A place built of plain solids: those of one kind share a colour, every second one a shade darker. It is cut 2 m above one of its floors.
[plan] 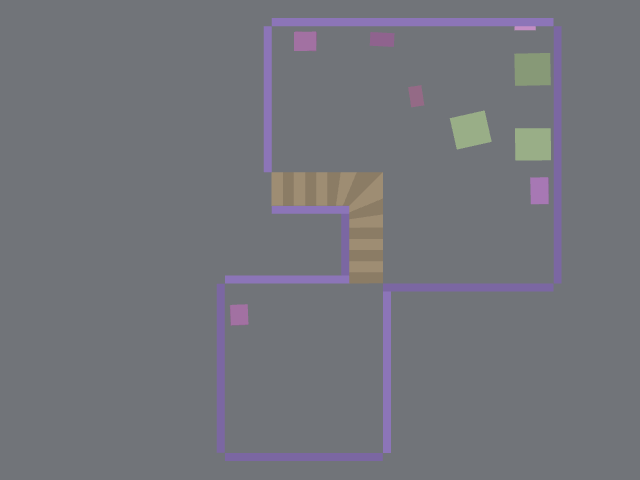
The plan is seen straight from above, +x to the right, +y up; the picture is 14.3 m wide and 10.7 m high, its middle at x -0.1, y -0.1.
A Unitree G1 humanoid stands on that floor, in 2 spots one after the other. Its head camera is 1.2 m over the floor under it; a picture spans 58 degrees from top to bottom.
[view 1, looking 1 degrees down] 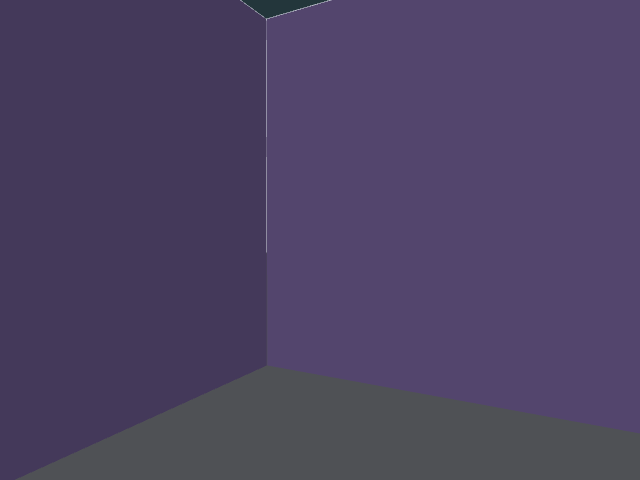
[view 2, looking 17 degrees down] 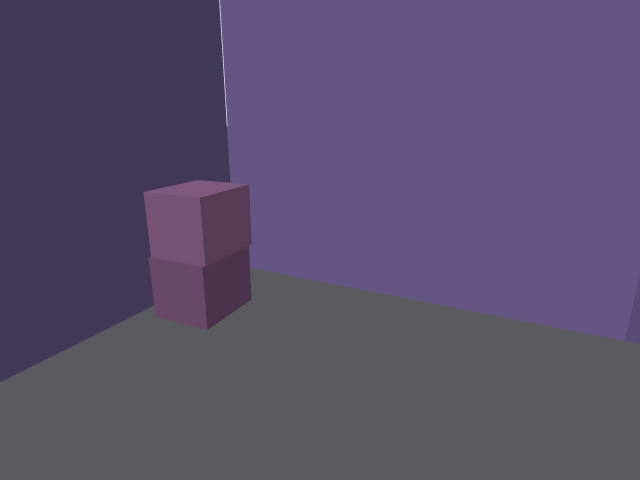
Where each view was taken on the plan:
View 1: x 0.95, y -2.54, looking -151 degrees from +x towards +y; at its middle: wall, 3.62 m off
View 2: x -0.15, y -3.66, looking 117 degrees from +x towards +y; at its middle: wall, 3.04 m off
